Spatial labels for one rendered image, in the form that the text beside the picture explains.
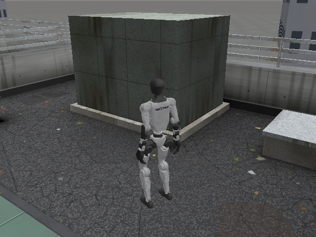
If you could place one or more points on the robot left thigh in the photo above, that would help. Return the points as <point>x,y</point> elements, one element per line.
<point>148,149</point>

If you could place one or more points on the left robot upper arm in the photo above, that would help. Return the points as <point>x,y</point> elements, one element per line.
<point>144,108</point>

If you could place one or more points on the robot left forearm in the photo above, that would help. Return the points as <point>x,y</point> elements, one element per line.
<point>143,139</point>

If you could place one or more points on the robot right shin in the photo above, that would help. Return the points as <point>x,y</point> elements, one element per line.
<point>164,175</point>

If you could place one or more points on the robot right forearm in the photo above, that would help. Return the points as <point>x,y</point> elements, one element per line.
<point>176,131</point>

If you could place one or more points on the left robot hand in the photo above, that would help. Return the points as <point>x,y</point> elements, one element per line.
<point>140,155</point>

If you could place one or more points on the right robot upper arm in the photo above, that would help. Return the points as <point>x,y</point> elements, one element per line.
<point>173,111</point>

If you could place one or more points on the right robot hand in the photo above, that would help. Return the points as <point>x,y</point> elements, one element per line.
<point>173,146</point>

